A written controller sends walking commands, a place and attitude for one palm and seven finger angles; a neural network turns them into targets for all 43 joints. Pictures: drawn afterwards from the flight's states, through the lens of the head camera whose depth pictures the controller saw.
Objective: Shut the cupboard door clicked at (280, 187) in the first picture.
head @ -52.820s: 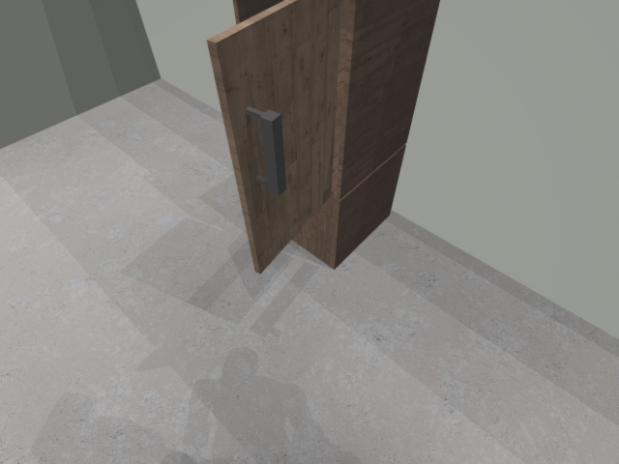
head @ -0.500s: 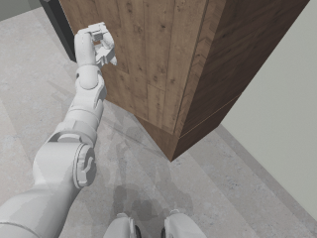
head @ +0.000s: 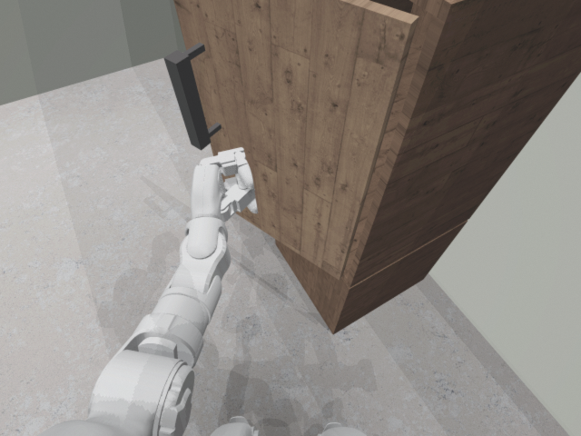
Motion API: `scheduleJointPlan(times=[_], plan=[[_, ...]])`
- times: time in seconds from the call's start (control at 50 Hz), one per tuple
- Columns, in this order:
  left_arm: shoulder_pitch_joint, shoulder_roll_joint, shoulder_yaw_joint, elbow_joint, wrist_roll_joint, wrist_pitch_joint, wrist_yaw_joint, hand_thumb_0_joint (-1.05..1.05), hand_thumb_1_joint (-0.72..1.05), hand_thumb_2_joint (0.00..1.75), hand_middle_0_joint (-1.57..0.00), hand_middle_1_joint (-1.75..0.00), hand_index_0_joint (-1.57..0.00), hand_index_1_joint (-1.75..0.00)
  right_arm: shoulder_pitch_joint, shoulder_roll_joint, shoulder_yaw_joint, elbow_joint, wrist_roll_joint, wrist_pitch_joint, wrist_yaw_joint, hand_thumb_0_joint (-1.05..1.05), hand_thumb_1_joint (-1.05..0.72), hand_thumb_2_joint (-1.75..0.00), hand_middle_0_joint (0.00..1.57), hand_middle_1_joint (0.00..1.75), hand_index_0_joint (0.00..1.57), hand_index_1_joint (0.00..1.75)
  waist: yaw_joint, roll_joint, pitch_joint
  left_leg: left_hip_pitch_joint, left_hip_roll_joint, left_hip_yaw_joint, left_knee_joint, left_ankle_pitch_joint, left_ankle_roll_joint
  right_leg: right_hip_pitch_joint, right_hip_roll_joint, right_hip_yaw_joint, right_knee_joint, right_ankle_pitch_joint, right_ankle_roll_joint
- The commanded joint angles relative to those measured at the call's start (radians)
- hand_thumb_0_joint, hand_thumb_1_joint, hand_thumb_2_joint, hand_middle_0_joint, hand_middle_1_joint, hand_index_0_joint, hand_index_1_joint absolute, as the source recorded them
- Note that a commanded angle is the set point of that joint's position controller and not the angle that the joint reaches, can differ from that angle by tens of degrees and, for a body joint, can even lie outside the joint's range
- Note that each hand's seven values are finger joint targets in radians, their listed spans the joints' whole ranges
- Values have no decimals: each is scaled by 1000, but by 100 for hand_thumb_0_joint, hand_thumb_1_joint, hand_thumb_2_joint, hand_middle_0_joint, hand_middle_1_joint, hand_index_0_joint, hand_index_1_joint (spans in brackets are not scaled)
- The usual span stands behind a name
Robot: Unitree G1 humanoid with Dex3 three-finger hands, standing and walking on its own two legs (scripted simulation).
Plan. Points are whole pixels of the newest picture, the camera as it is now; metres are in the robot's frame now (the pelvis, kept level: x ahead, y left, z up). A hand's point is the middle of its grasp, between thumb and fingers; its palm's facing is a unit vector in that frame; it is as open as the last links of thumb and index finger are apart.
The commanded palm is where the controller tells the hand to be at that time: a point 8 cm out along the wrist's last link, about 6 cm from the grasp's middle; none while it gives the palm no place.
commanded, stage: pull the fist back off the door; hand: left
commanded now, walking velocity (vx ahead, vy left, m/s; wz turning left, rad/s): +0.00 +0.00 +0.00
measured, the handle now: (199, 98) +0.63 +0.14 +0.08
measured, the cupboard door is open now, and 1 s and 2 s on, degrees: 24 24 24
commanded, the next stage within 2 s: draw the hand back to the body in 0.10 s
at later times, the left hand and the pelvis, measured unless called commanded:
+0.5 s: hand (204, 196) +0.39 +0.10 +0.12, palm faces -0.01 -1.00 -0.07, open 3.1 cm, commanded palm +0.36 +0.15 +0.12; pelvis +0.00 +0.01 +0.01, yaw -2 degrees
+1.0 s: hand (69, 280) +0.27 +0.21 +0.15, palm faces +0.14 -0.97 -0.22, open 3.4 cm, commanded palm +0.24 +0.26 +0.18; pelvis +0.00 +0.03 +0.05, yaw +0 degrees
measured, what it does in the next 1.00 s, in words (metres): stands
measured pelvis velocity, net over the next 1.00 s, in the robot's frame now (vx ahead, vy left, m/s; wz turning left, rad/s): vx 0.00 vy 0.03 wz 0.00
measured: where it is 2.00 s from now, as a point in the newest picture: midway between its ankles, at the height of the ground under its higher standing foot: outside the picture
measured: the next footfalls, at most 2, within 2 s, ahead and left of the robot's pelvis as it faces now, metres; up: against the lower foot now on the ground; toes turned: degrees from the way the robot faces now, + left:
none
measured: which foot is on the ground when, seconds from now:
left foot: down 0.00-1.00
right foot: down 0.00-1.00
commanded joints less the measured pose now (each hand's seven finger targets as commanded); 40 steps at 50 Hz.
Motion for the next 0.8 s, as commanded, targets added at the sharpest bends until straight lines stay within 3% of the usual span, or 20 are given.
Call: scheduleJointPlan(times=[0.0, 0.04, 0.1, 0.18, 0.2, 0.24, 0.28, 0.32, 0.38, 0.42, 0.44, 0.48, 0.52, 0.58, 0.6, 0.64, 0.7, 0.72, 0.76, 0.78], plan=[[-595, 110, -2, -369, 42, -176, 54, 0, 90, 90, -130, -150, -130, -150, 61, -85, -26, -41, -7, -52, -15, 0, -90, -90, 20, 30, 20, 30, -45, -1, -462, 373, -5, -53, -24, 284, 9, 55, -26, 80, -85, 429, 77], [-517, 137, 21, -263, 76, -155, 68, 0, 90, 90, -130, -150, -130, -150, 54, -88, -22, -34, -11, -47, -11, 0, -90, -90, 20, 30, 20, 30, -38, -34, -419, 309, -8, -46, -24, 250, 9, 49, -31, 84, -81, 413, 85], [-429, 157, 44, -46, 105, -52, 70, 0, 90, 90, -130, -150, -130, -150, 57, -94, -11, -44, -4, -13, -9, 0, -90, -90, 20, 30, 20, 30, -38, -123, -299, 191, -16, -29, -55, 167, 15, 70, -41, 101, -126, 372, 107], [-460, 140, 83, 10, 17, 52, 42, 0, 90, 90, -130, -150, -130, -150, 44, -101, 4, -87, 14, 11, -26, 0, -90, -90, 20, 30, 20, 30, -29, -196, -276, 158, -25, -17, -97, 149, 18, 156, -45, 116, -188, 360, 105], [-498, 149, 99, -16, -5, 43, 33, 0, 90, 90, -130, -150, -130, -150, 40, -100, 2, -89, 15, 6, -31, 0, -90, -90, 20, 30, 20, 30, -29, -201, -278, 153, -24, -15, -91, 141, 16, 161, -48, 124, -194, 353, 107], [-464, 212, 164, -184, -29, -28, 18, 0, 90, 90, -130, -150, -130, -150, 27, -98, -1, -116, 7, -10, -35, 0, -90, -90, 20, 30, 20, 30, 25, -160, -395, 203, -25, -13, -98, 208, 15, 255, -45, 124, -165, 447, 91], [-416, 211, 142, -362, -19, -116, -1, 0, 90, 90, -130, -150, -130, -150, 15, -86, -2, -129, 4, -33, -32, 0, -90, -90, 20, 30, 20, 30, 52, -47, -503, 296, -22, -11, -87, 297, 13, 280, -39, 113, -121, 544, 77], [-307, 202, 91, -473, 17, -164, -28, 0, 90, 90, -130, -150, -130, -150, 14, -80, -7, -131, 4, -46, -22, 0, -90, -90, 20, 30, 20, 30, 63, 5, -526, 363, -14, -14, -76, 368, 12, 256, -32, 98, -96, 580, 69], [-104, 174, 27, -455, 33, -89, -77, 0, 90, 90, -130, -150, -130, -150, 8, -88, -12, -139, 23, -31, -16, 0, -90, -90, 20, 30, 20, 30, 51, -66, -391, 351, -5, -10, -108, 316, 21, 226, -31, 96, -150, 533, 100], [-68, 151, 2, -461, -9, 21, -112, 0, 90, 90, -130, -150, -130, -150, -13, -94, -11, -154, 47, -15, -29, 0, -90, -90, 20, 30, 20, 30, 37, -120, -282, 327, -5, -5, -153, 222, 26, 234, -36, 105, -225, 434, 115], [-52, 167, 25, -486, -45, 72, -125, 0, 90, 90, -130, -150, -130, -150, -28, -99, -12, -163, 58, -12, -39, 0, -90, -90, 20, 30, 20, 30, 43, -156, -262, 325, -7, -3, -171, 194, 28, 256, -39, 114, -262, 387, 120], [-50, 190, 56, -580, -102, 140, -140, 0, 90, 90, -130, -150, -130, -150, -80, -96, -3, -180, 73, -12, -64, 0, -90, -90, 20, 30, 20, 30, 58, -152, -238, 350, -8, 2, -202, 178, 29, 293, -50, 127, -311, 339, 118], [-61, 221, 84, -711, -129, 150, -142, 0, 90, 90, -130, -150, -130, -150, -117, -87, 9, -191, 75, -27, -83, 0, -90, -90, 20, 30, 20, 30, 75, -144, -237, 378, -11, 1, -225, 183, 31, 333, -53, 128, -330, 333, 111], [29, 257, 87, -891, -107, 97, -138, 0, 90, 90, -130, -150, -130, -150, -150, -72, 18, -196, 71, -59, -92, 0, -90, -90, 20, 30, 20, 30, 97, -29, -267, 473, -3, -12, -246, 272, 31, 354, -41, 96, -288, 434, 81], [75, 232, 50, -903, -97, 89, -146, 0, 90, 90, -130, -150, -130, -150, -157, -66, 25, -199, 70, -70, -90, 0, -90, -90, 20, 30, 20, 30, 92, -18, -235, 479, -2, -18, -256, 277, 29, 342, -39, 82, -282, 430, 74], [186, 255, 63, -914, -88, 102, -164, 0, 90, 90, -124, -144, -124, -144, -173, -68, 26, -199, 72, -76, -85, 0, -90, -90, 20, 30, 20, 30, 102, 9, -213, 489, 2, -20, -269, 282, 24, 339, -39, 76, -285, 419, 67], [338, 250, 68, -878, -110, 213, -216, 0, 90, 90, -116, -135, -116, -135, -197, -74, 32, -216, 87, -60, -82, 0, -90, -90, 20, 30, 20, 30, 107, -36, -137, 466, 1, -19, -297, 245, 21, 358, -47, 78, -323, 399, 75], [343, 288, 8, -997, -40, 205, -177, 0, 90, 90, -113, -132, -113, -132, -225, -48, 30, -228, 79, -31, -99, 0, -90, -90, 20, 30, 20, 30, 91, -76, -87, 489, 5, -30, -340, 220, 14, 371, -79, 129, -395, 385, 86], [464, 278, 26, -989, -40, 236, -156, 0, 90, 90, -108, -126, -108, -126, -245, -51, 35, -239, 77, -9, -115, 0, -90, -90, 20, 30, 20, 30, 95, -130, -33, 489, 10, -30, -363, 202, 20, 390, -81, 128, -436, 357, 97], [465, 277, 17, -1026, -33, 248, -149, 0, 90, 90, -105, -123, -105, -123, -253, -49, 41, -241, 74, 0, -120, 0, -90, -90, 20, 30, 20, 30, 93, -93, -37, 517, 12, -31, -380, 206, 20, 406, -82, 123, -440, 351, 88]])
